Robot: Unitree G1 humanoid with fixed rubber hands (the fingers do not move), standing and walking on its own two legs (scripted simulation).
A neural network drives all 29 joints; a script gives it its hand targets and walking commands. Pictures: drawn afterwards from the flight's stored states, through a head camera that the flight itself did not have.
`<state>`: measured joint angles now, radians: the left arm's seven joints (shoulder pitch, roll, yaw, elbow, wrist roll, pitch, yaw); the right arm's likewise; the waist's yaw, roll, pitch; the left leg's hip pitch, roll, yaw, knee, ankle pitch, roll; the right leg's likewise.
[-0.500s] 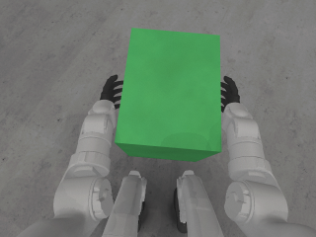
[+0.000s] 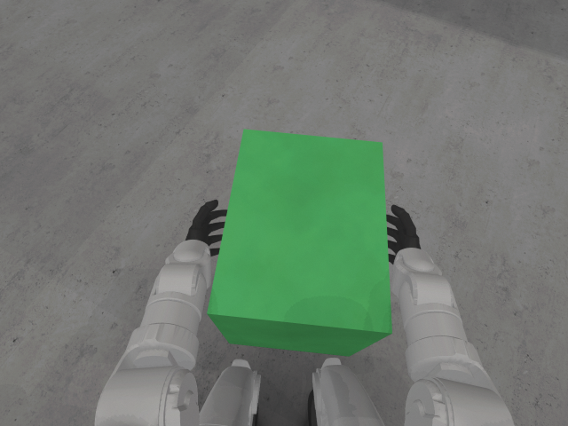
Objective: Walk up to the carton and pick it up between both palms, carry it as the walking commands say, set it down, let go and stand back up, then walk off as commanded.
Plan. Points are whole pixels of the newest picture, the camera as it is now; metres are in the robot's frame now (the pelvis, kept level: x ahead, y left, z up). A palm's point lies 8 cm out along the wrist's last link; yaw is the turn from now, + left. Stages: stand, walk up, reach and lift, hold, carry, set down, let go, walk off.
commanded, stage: reach and lift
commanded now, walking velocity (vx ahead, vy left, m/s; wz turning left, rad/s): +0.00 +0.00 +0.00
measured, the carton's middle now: (300, 250) +0.39 -0.01 -0.10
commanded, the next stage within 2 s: none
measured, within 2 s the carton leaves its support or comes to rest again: neither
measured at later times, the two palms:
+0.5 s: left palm (187, 235) +0.35 +0.14 +0.05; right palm (432, 255) +0.33 -0.17 +0.04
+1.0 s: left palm (171, 216) +0.34 +0.14 +0.12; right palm (458, 237) +0.32 -0.17 +0.11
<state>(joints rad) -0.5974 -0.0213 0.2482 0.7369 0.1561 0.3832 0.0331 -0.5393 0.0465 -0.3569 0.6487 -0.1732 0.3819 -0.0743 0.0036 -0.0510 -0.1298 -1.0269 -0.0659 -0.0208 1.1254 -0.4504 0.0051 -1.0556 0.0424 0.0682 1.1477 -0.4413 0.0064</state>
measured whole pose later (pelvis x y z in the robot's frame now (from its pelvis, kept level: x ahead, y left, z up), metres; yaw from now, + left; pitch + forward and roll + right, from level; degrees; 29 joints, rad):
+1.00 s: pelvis +0.02 +0.00 +0.08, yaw -1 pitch -1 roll +1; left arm -0.49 -0.05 0.23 0.72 0.16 0.61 0.03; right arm -0.42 0.06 -0.33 0.61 -0.18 0.63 -0.08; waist 0.00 -0.01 -0.13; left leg -0.32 -0.06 -0.03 0.62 -0.29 0.01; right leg -0.36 0.02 0.08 0.67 -0.30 0.01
